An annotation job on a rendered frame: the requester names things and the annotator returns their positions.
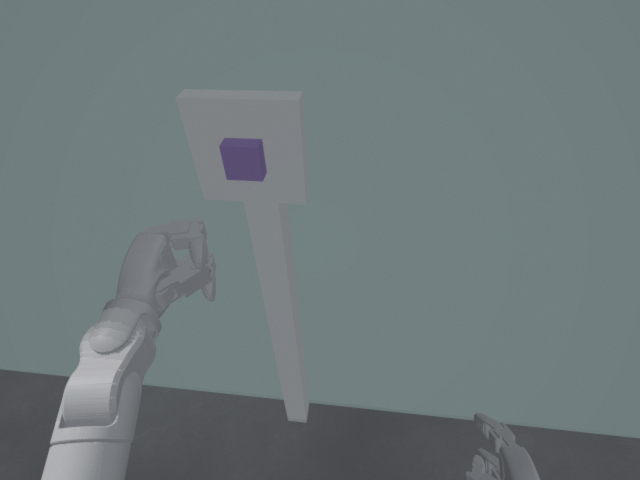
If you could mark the panel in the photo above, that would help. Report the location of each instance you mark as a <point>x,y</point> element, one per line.
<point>276,117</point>

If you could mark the robot left forearm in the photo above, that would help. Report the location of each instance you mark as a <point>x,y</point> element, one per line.
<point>98,413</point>

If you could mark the right robot hand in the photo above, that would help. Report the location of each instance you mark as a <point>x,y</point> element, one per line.
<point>514,462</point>

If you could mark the button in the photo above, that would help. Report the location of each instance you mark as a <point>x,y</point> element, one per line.
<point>243,159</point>

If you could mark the left robot hand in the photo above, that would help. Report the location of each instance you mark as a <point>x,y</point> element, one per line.
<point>151,273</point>

